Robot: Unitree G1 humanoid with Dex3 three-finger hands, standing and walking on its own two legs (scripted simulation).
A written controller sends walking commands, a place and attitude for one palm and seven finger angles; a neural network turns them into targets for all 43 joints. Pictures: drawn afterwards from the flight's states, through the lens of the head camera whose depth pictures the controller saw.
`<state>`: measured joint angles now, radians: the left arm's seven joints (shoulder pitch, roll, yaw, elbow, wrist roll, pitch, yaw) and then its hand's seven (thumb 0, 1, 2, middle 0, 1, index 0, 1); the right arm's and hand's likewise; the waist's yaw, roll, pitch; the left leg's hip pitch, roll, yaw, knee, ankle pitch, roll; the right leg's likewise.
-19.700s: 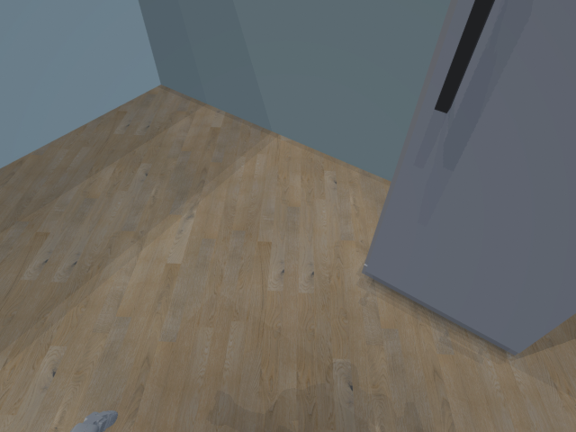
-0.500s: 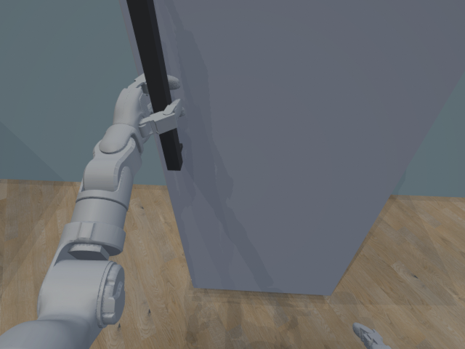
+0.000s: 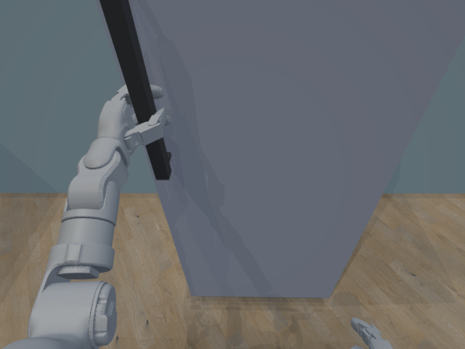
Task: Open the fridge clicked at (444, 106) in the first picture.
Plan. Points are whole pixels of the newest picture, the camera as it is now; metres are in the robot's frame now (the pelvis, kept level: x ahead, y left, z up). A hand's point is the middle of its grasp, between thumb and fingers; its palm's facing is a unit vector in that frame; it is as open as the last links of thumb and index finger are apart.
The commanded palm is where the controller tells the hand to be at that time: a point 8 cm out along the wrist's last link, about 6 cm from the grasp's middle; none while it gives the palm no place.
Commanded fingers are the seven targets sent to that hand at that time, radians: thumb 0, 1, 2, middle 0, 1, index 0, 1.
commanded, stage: grip the handle and tug to test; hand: left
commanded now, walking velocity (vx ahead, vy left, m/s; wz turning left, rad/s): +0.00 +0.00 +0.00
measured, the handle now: (145, 88) +0.46 +0.16 +0.26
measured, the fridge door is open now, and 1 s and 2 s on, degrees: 0 2 15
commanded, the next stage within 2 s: pull the door a little, standing still in 0.12 s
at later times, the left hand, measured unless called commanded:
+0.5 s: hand (155, 128) +0.40 +0.13 +0.22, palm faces +0.01 -1.00 -0.02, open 6.2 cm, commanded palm +0.35 +0.19 +0.22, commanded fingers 0.00 0.90 0.90 -0.45 -1.40 -0.45 -1.40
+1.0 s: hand (152, 135) +0.40 +0.14 +0.21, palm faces +0.09 -0.97 -0.24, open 7.1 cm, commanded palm +0.36 +0.19 +0.20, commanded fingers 0.00 0.90 0.90 -0.45 -1.40 -0.45 -1.40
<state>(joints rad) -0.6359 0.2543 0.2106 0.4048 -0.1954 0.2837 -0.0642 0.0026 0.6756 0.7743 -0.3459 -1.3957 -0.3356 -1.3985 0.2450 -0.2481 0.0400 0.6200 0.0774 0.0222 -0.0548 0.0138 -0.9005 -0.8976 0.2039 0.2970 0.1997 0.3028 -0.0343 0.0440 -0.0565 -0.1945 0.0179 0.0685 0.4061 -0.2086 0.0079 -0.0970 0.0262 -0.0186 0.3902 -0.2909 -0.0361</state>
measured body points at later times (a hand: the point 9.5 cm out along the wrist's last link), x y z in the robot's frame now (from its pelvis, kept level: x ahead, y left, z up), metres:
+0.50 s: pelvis +0.04 -0.01 +0.00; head +0.03 -0.03 +0.45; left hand +0.40 +0.19 +0.22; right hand +0.23 -0.23 -0.08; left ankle +0.01 +0.12 -0.74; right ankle -0.05 -0.09 -0.73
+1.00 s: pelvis +0.14 -0.02 +0.02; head +0.16 -0.04 +0.47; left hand +0.39 +0.19 +0.22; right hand +0.31 -0.27 -0.06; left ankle +0.08 +0.10 -0.71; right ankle -0.01 -0.09 -0.68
